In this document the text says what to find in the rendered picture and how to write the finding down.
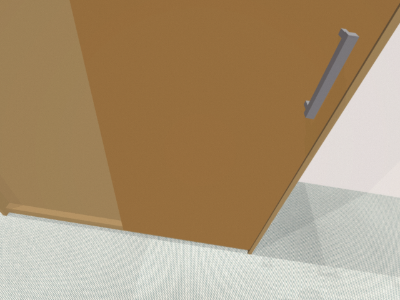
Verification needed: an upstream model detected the handle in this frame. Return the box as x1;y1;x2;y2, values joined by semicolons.
304;28;359;119

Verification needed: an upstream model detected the wardrobe door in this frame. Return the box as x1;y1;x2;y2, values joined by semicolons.
70;0;400;250
0;0;121;221

